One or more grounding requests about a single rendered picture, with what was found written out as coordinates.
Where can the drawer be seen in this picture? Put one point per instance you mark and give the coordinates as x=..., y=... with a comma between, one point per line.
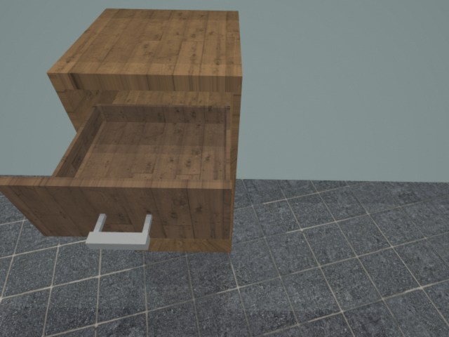
x=129, y=161

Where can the handle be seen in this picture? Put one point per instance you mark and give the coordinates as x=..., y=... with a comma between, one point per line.
x=119, y=240

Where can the cabinet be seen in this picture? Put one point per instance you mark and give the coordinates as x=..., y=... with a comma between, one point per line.
x=157, y=57

